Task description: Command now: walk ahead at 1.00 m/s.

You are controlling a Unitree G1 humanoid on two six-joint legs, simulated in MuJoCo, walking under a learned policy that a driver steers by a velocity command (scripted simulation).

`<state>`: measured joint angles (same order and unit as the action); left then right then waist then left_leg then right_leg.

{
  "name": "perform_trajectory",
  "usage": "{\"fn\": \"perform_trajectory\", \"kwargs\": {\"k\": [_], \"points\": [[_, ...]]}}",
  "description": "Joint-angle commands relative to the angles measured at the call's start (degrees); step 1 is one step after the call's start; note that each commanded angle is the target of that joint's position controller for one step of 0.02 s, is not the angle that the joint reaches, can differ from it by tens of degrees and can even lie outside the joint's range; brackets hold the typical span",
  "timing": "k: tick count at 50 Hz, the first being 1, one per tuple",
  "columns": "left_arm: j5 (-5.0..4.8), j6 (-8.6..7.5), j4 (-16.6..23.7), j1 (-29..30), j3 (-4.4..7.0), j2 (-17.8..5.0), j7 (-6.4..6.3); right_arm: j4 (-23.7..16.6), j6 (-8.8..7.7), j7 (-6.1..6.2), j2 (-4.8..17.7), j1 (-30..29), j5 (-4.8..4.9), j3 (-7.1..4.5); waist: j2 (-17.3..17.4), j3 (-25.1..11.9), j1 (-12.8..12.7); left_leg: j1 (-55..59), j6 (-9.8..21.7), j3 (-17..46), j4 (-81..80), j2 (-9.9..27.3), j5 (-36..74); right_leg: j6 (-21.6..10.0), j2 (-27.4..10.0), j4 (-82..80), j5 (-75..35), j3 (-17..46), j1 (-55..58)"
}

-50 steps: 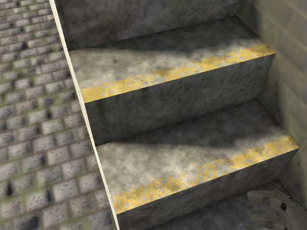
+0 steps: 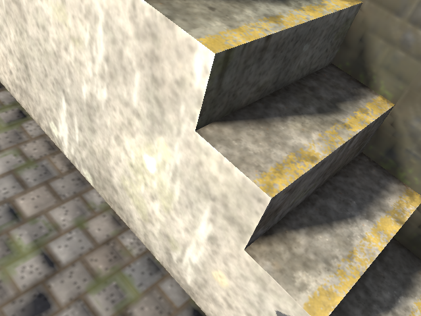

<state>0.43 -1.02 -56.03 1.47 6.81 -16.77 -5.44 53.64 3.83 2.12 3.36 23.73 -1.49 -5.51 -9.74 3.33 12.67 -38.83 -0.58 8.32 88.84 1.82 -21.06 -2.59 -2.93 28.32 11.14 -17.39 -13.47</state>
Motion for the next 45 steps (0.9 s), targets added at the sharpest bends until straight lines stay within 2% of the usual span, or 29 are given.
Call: {"fn": "perform_trajectory", "kwargs": {"k": [1, 2, 3, 4, 5, 6, 7, 8, 9, 10, 12, 15, 17, 19, 20, 21, 22, 23, 24, 25, 26, 29, 32, 37, 39, 40, 41, 42, 45], "points": [[1.95, -3.07, 7.95, 13.50, -0.96, -4.48, 0.72, 2.59, -0.44, -2.17, 1.36, 8.08, 0.15, 0.49, 14.41, -1.92, 0.07, 20.63, 2.90, -8.66, -42.04, 6.35, -2.79, -2.48, -10.86, -9.24, 9.92, 7.49, -3.45], [1.66, -2.19, 8.64, 13.06, -1.22, -3.60, 1.59, 1.90, -0.83, -2.32, 0.38, 9.22, 0.56, 1.51, 7.82, -4.21, -0.67, 27.59, 3.68, -8.98, -46.78, 7.69, -1.14, -2.63, -12.17, -6.57, 13.04, 7.64, -6.10], [0.86, -0.63, 10.20, 13.09, -1.62, -1.80, 2.03, 3.09, -1.14, -2.76, 0.97, 13.73, 1.02, 2.04, 10.81, -3.15, 0.22, 34.14, 5.12, -9.92, -56.35, 7.24, 0.93, -2.39, -11.11, 3.80, 18.66, 5.92, -12.28], [0.39, 1.99, 11.42, 12.71, -3.64, 4.38, 2.73, 4.40, -1.74, -4.39, 1.37, 13.21, -0.07, 2.90, 24.23, 1.46, -0.76, 29.76, 4.91, -13.27, -55.22, -1.55, -6.17, -1.68, -4.33, 30.17, 29.88, 4.80, -22.16], [0.45, 3.60, 15.96, 8.09, -7.57, 16.07, 2.95, -0.26, -3.78, -5.04, 4.46, 3.98, -1.90, 5.24, 37.32, 4.06, -11.26, 15.41, 4.25, 2.72, -51.33, 0.24, -15.22, -0.17, 2.49, 57.44, 29.65, 10.53, -35.57], [3.95, 3.24, 25.48, 24.19, -8.85, 16.80, 4.13, -5.35, -4.30, -3.25, 18.01, -1.41, 0.48, 1.78, 50.01, 7.47, -2.99, -3.17, 7.12, 40.08, -90.88, 10.82, -58.20, 3.44, 4.37, 66.83, 25.51, 21.05, -46.74], [3.83, 1.85, 29.17, 27.56, -7.36, 11.64, 3.91, -9.80, -4.37, -1.73, 19.33, -15.51, -0.90, 2.37, 31.80, 12.04, -10.90, -11.31, 5.87, 47.77, -94.72, 16.11, -55.13, 4.16, 2.82, 70.98, 9.34, 25.93, -45.89], [4.16, 1.84, 23.53, 12.66, -5.02, 4.88, 4.25, -13.00, -3.95, -1.19, 23.49, -22.64, -1.70, 1.15, 15.93, 3.25, -17.78, -6.22, 1.64, 38.31, -85.60, 14.17, -37.84, 4.66, 2.24, 70.45, -2.88, 23.68, -39.88], [3.83, 2.26, 18.24, 1.57, -3.73, 1.71, 4.68, -12.80, -4.41, -0.44, 27.65, -21.27, -1.24, -0.71, 8.80, -4.80, -18.56, 0.62, -2.04, 27.34, -77.95, 11.02, -23.99, 5.08, 1.37, 70.18, -8.87, 21.21, -33.86], [3.32, 2.80, 16.98, -2.84, -3.05, 1.02, 5.06, -11.96, -5.50, 0.06, 25.63, -19.54, 0.33, -0.58, 7.38, -9.36, -18.54, 5.33, -2.55, 20.93, -75.24, 9.12, -16.77, 5.99, 0.94, 69.82, -10.34, 19.02, -29.65], [2.04, 3.84, 16.93, -6.79, -3.01, 0.93, 5.02, -10.38, -6.52, -0.84, 19.03, -16.57, 1.70, 0.39, 12.37, -9.01, -16.85, 10.37, -2.40, 10.86, -76.33, 5.63, -7.07, 5.78, 2.84, 66.35, -6.69, 15.80, -24.88], [1.33, 4.67, 18.36, -9.47, -2.79, 0.09, 5.65, -9.99, -5.74, -0.81, 14.97, -14.87, 0.74, 0.76, 13.78, -6.72, -15.45, 18.73, 0.58, 4.28, -80.68, 5.81, 3.37, 3.36, 3.55, 56.13, -0.34, 13.21, -20.33], [0.73, 4.85, 16.79, -20.74, -2.64, -1.23, 6.68, -12.25, -4.93, -0.88, 15.14, -21.36, 0.59, 0.83, 14.19, -6.82, -20.35, 18.84, -3.50, -1.91, -84.14, 4.15, 7.42, -0.43, 3.32, 38.50, 7.25, 11.11, -7.86], [-0.63, 4.59, 12.31, -37.78, -1.98, -4.74, 5.99, -16.59, -3.29, -1.53, 14.01, -34.37, 0.25, 0.95, 20.54, 1.83, -25.89, 11.65, -12.42, -9.26, -82.04, -2.60, 17.85, -6.67, 0.82, 3.07, 20.65, 5.37, 11.73], [-0.08, 4.58, 9.75, -38.69, -2.22, -2.08, 5.05, -16.81, -1.95, -0.72, 11.17, -34.17, 1.69, 1.42, 8.48, 7.93, -24.56, 10.10, -9.95, -9.22, -59.70, -6.31, 13.41, -11.05, -2.74, -8.94, 17.83, 8.32, 10.65], [0.54, 3.07, 11.40, -28.44, -6.01, 11.00, 4.98, -15.98, -0.79, -0.50, 5.83, -29.06, 3.12, 4.15, -10.76, 7.03, -19.66, 5.74, -0.16, -5.55, -24.97, -7.99, -10.25, -7.60, -2.20, -5.53, 2.85, 10.44, -0.19], [1.60, 1.04, 15.02, -24.84, -9.92, 16.52, 5.21, -20.67, -1.88, -0.53, -2.95, -32.97, -0.37, 7.19, -4.74, 3.94, -15.95, -17.82, 3.40, 6.83, -3.52, -11.69, -7.59, -6.84, -4.74, 9.45, 20.47, 25.26, -4.02], [3.14, -0.15, 20.33, -10.76, -8.06, 3.61, 6.41, -27.67, -4.13, -1.26, -2.49, -25.75, 0.38, 8.20, -6.04, 5.25, -2.94, -32.52, 2.47, 9.53, -8.19, -10.26, 1.26, -9.68, -17.65, -9.03, 33.52, 52.15, -4.33], [1.66, -1.40, 24.40, -8.60, -2.17, -10.76, 4.89, -28.15, -5.65, -1.37, 8.54, -26.74, -2.02, 5.75, -3.51, -0.18, -6.38, -27.09, 1.93, 10.17, -10.73, -3.77, 12.28, -15.61, -29.80, -29.72, 57.31, 75.99, -7.82], [2.15, -2.64, 24.04, -6.17, -1.60, -11.30, 3.71, -27.26, -5.96, -1.59, 18.55, -30.35, -1.39, 2.26, 11.53, 0.54, -6.73, -20.59, -1.36, 9.68, -8.21, -3.07, 19.80, -15.04, -27.91, -28.74, 46.08, 69.86, -8.85], [1.84, -3.29, 24.05, -6.80, -1.55, -11.54, 3.32, -25.20, -5.07, -2.03, 22.44, -29.61, -1.30, 0.54, 21.43, -3.33, -8.31, -12.36, -3.31, 7.01, -7.94, -3.90, 20.10, -12.61, -22.76, -22.39, 35.15, 57.55, -10.28], [1.25, -4.36, 18.91, -20.57, -2.39, -8.78, 3.70, -27.71, -3.08, -4.54, 17.59, -33.94, 1.03, 1.73, 16.04, -1.70, -16.31, -3.11, -4.50, -1.90, -23.35, -0.69, 20.57, -9.12, -13.91, -19.86, 26.97, 32.30, -7.65], [0.69, -2.92, 16.88, -26.40, -2.14, -7.03, 4.69, -28.11, -2.82, -6.32, 11.51, -37.78, 2.40, 3.84, 7.10, -1.35, -21.52, 9.68, -3.73, -10.82, -43.01, 0.04, 16.81, -6.72, -10.32, -22.59, 20.88, 21.56, -3.49], [-0.43, -0.77, 14.44, -27.01, -1.52, -6.40, 5.40, -24.47, -4.23, -6.13, 11.11, -31.38, -0.55, 3.83, -0.35, 0.82, -21.37, 18.72, 0.95, -14.79, -65.83, -2.67, 5.41, -8.37, -10.39, -17.47, 12.96, 17.80, 7.98], [-0.94, -0.46, 14.20, -24.73, -2.31, -3.15, 5.54, -18.81, -5.69, -5.23, 12.45, -15.99, -1.95, 2.84, 4.20, -5.52, -13.51, 39.12, 3.38, -12.06, -69.16, -2.20, 5.90, -7.71, -6.56, -0.42, -0.25, 12.46, 0.15], [-0.44, -0.97, 17.21, -18.73, -3.05, -1.05, 5.27, -15.78, -6.24, -4.93, 15.91, -2.68, -2.43, 1.82, 10.51, -10.59, -5.60, 52.58, 2.94, -2.45, -68.04, 5.89, 1.58, -6.82, -4.95, 16.28, 5.27, 11.26, -13.50], [-1.12, -2.41, 22.90, -12.44, -4.08, 3.17, 6.37, -15.09, -5.84, -3.94, 24.87, 0.24, -1.82, -0.29, 29.58, -8.28, -3.95, 61.02, 7.48, 18.21, -72.69, 16.12, -6.02, -3.75, 3.63, 28.14, 17.73, 11.57, -38.23], [0.22, -2.25, 24.16, -7.39, -3.47, 0.24, 6.00, -14.90, -6.44, -3.68, 23.29, 0.00, -1.02, -0.19, 18.15, -4.25, -3.69, 54.52, 9.34, 21.91, -74.30, 17.97, -11.37, -4.67, 0.99, 34.80, 14.44, 20.86, -44.15], [0.76, -2.22, 21.56, -13.33, -2.84, -1.12, 7.63, -16.67, -7.60, -3.21, 17.55, -11.10, -0.42, 2.00, 15.25, -4.78, -13.37, 41.14, 7.22, 12.28, -75.70, 12.28, -4.50, -1.36, -1.70, 36.74, 2.54, 22.38, -36.75]]}}
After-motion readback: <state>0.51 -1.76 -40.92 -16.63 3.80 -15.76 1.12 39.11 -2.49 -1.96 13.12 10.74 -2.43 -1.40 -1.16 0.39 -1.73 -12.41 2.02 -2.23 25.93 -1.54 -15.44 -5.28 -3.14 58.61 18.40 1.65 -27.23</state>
